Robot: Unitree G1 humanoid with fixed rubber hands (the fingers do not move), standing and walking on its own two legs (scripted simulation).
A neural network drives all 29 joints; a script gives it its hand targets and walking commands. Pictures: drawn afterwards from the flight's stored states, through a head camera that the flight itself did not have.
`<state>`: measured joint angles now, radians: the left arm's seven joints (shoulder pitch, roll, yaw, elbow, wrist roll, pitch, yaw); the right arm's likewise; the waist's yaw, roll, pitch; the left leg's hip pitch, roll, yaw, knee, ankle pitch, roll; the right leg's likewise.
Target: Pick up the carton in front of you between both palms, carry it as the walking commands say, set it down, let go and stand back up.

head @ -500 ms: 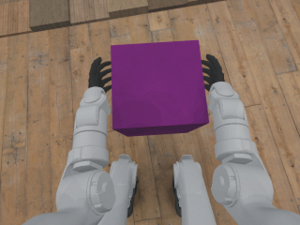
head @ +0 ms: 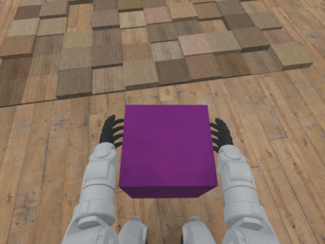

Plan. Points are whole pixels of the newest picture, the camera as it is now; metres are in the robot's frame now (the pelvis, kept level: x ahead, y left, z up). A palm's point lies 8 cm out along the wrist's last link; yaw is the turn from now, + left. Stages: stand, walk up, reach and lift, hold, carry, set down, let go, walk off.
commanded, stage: reach and lift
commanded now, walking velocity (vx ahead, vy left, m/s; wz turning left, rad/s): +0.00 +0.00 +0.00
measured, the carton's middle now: (165, 156) +0.37 +0.00 -0.10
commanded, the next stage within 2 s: hold in 1.48 s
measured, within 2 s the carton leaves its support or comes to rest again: neither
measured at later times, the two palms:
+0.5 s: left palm (87, 132) +0.33 +0.15 +0.11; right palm (246, 142) +0.32 -0.15 +0.11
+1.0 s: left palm (86, 130) +0.33 +0.15 +0.12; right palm (249, 139) +0.32 -0.15 +0.12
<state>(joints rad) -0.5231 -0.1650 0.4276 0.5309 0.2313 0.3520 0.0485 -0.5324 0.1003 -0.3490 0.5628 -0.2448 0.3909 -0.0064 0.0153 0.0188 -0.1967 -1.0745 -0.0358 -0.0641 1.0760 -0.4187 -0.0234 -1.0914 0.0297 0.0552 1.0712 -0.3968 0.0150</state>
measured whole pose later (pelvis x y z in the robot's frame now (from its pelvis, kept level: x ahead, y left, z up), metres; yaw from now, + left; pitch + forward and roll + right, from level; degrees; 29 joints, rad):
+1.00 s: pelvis +0.03 +0.00 +0.09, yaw +0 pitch -5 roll +0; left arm -0.35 -0.18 0.32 0.37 0.32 0.60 -0.01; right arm -0.32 0.17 -0.28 0.35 -0.31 0.64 0.01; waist 0.00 0.01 0.04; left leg -0.13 -0.01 -0.08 0.42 -0.21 -0.01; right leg -0.14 0.01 0.06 0.42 -0.19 0.01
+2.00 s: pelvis +0.03 +0.01 +0.09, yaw +2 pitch -1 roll +0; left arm -0.29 -0.16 0.21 0.17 0.27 0.79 0.01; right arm -0.25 0.15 -0.21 0.14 -0.23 0.82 -0.01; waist -0.02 -0.01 -0.09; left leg -0.24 0.01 0.00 0.55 -0.39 -0.01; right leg -0.22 0.00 0.02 0.47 -0.25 0.00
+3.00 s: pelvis +0.53 +0.07 +0.10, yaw +0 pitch +4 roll -1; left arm -0.06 -0.13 0.08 -0.43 0.07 1.14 0.12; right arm -0.03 0.13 -0.06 -0.43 -0.03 1.15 -0.14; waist -0.04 -0.01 -0.12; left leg -0.13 0.04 0.25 0.29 -0.24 0.05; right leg -0.65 -0.12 -0.11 0.82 -0.10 0.00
